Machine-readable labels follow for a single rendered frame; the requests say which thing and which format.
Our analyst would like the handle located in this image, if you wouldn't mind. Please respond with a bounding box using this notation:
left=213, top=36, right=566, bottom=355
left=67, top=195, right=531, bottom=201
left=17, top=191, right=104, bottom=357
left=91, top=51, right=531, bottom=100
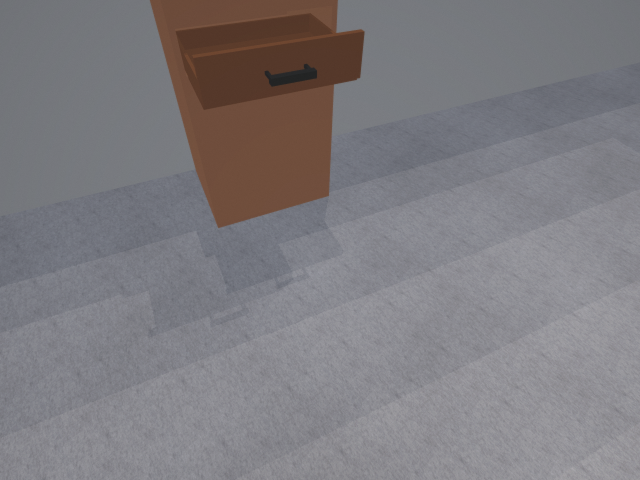
left=265, top=64, right=317, bottom=87

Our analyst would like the cabinet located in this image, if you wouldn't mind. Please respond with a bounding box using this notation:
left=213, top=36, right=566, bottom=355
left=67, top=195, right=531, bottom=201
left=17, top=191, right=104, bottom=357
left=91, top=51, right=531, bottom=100
left=150, top=0, right=338, bottom=228

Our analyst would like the drawer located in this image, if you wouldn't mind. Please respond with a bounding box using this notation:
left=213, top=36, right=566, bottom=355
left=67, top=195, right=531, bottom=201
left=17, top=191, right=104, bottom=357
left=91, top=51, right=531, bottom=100
left=176, top=13, right=365, bottom=110

